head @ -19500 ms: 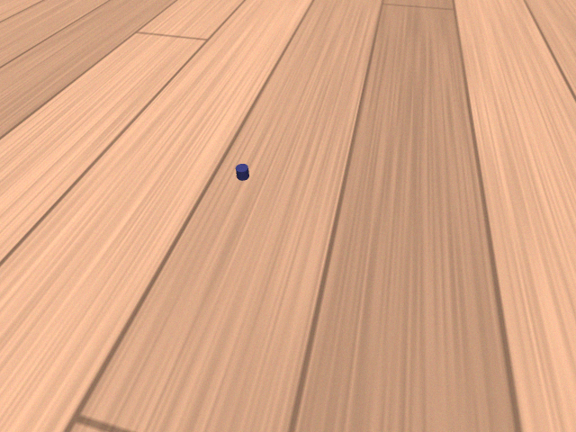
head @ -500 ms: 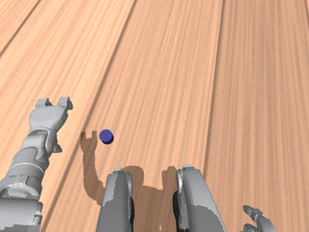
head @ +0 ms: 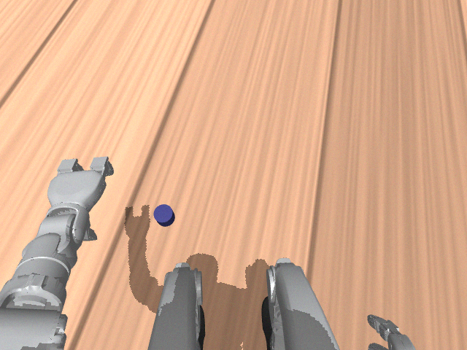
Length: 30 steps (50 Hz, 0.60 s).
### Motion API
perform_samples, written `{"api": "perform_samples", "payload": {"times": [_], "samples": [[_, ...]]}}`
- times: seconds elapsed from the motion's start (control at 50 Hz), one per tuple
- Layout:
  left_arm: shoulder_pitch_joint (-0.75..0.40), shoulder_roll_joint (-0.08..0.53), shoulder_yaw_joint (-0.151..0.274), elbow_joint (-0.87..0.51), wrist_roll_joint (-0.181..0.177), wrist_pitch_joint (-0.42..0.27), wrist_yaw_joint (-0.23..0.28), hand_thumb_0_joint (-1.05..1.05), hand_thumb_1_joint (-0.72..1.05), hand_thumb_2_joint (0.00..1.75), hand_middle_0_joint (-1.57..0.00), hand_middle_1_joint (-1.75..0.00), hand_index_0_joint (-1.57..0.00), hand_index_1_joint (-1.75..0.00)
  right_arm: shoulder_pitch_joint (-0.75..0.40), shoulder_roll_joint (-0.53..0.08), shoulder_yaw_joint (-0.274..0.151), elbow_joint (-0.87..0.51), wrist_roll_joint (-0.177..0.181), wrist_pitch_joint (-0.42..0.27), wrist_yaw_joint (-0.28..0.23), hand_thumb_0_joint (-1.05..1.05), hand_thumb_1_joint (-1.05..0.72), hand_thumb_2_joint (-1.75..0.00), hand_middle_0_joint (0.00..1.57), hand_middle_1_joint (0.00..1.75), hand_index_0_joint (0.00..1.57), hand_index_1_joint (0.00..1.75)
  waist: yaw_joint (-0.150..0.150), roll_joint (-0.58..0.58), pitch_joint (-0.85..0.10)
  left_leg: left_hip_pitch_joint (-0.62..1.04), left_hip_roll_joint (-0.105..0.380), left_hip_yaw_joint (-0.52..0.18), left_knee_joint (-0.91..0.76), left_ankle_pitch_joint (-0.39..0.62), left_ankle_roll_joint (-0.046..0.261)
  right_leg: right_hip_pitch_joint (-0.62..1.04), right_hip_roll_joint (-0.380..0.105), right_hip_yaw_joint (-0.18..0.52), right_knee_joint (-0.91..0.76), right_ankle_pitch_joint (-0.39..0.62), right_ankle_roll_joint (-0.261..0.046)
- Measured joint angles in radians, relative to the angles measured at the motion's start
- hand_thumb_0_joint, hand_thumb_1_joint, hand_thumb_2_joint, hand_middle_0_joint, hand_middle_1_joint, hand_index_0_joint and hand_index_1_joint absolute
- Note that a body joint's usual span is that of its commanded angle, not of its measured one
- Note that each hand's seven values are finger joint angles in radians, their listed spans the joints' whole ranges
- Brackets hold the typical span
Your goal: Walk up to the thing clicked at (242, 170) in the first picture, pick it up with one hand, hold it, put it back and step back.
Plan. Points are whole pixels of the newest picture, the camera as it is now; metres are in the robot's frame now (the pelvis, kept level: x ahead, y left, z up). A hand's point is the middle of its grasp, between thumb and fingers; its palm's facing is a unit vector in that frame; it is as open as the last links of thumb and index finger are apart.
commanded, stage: go down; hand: left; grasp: from above
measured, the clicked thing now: (164, 215) +0.48 +0.22 -0.55
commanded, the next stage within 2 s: approach in 0.74 s
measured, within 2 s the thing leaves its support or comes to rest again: neither
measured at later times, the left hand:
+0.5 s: hand (84, 205) +0.37 +0.28 -0.09, palm faces -0.42 -0.02 -0.91, open 14.1 cm
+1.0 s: hand (87, 204) +0.38 +0.28 -0.09, palm faces -0.45 +0.00 -0.89, open 14.3 cm
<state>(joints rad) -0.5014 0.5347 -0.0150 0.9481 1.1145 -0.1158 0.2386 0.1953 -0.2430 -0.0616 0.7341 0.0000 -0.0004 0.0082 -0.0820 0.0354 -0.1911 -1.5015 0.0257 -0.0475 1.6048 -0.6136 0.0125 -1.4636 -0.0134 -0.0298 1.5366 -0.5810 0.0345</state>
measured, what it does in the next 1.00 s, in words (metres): stands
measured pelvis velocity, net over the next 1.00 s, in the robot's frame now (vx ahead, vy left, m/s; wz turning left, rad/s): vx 0.01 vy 0.00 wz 0.00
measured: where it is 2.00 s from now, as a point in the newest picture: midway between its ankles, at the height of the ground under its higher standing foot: outside the picture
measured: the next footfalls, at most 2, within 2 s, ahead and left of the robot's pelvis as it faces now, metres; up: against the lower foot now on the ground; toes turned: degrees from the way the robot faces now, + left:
none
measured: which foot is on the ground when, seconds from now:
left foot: down 0.00-1.00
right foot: down 0.00-1.00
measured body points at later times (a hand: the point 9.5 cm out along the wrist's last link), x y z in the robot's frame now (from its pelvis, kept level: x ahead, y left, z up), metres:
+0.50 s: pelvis +0.00 +0.00 +0.02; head +0.14 +0.03 +0.44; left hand +0.39 +0.28 -0.04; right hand +0.08 -0.27 -0.11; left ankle +0.05 +0.11 -0.54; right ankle +0.06 -0.14 -0.54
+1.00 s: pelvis +0.01 +0.00 +0.02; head +0.15 +0.02 +0.44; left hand +0.39 +0.28 -0.04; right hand +0.09 -0.28 -0.10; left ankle +0.05 +0.11 -0.54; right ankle +0.06 -0.14 -0.54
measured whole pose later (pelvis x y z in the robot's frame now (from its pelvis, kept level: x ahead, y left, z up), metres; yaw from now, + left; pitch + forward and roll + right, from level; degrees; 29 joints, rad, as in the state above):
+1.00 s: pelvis +0.01 +0.00 +0.02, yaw +0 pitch +28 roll -4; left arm -0.53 0.53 -0.04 1.03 1.13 -0.10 0.26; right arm 0.21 -0.24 -0.04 0.74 0.00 0.00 -0.01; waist -0.10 0.03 -0.19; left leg -1.43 0.03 -0.05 1.53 -0.59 0.01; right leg -1.40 -0.01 -0.03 1.46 -0.56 0.03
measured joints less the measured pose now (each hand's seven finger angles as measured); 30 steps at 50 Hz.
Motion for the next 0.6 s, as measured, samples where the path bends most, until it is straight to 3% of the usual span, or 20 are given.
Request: {"api": "perform_samples", "payload": {"times": [0.24, 0.6], "samples": [[-0.004, -0.002, -0.008, 0.017, 0.015, 0.008, 0.008, 0.00, -0.48, 0.95, -0.07, -1.07, -0.09, -1.05, 0.006, 0.000, 0.006, -0.001, 0.000, 0.002, -0.004, 0.01, -0.90, -0.90, 0.20, 0.30, 0.21, 0.30, -0.003, -0.005, 0.002, 0.033, -0.001, 0.000, -0.029, 0.011, 0.000, 0.035, 0.000, -0.001, -0.032, 0.012, 0.000], [-0.015, -0.003, -0.016, 0.044, 0.006, 0.021, 0.007, 0.00, -0.53, 1.00, -0.08, -1.03, -0.07, -1.03, 0.027, 0.002, 0.015, 0.003, 0.002, 0.003, -0.018, 0.01, -0.90, -0.90, 0.20, 0.30, 0.21, 0.30, -0.016, -0.006, 0.009, 0.069, 0.002, 0.004, -0.069, 0.023, 0.002, 0.070, 0.003, 0.002, -0.073, 0.027, 0.000]]}}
